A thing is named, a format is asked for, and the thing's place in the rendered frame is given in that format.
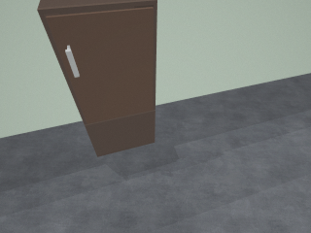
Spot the handle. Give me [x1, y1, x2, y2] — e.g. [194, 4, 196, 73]
[65, 45, 80, 78]

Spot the cupboard door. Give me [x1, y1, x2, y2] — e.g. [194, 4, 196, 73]
[46, 7, 154, 124]

